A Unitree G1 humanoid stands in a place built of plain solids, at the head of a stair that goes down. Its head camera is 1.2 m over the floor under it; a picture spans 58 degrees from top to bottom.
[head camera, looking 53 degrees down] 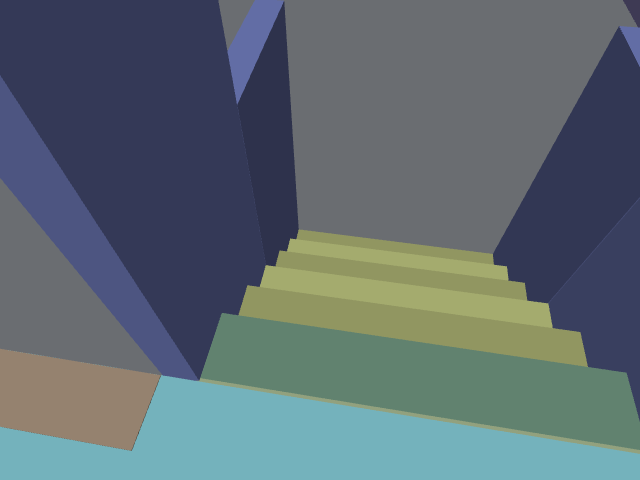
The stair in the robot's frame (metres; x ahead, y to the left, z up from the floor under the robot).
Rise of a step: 0.18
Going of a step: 0.21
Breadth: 1.20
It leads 9 degrees to the right of straight ahead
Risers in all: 6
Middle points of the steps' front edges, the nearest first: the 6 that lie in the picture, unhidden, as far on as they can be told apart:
0.53 -0.28 0.00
0.74 -0.31 -0.18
0.95 -0.35 -0.37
1.16 -0.38 -0.55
1.37 -0.42 -0.73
1.59 -0.45 -0.92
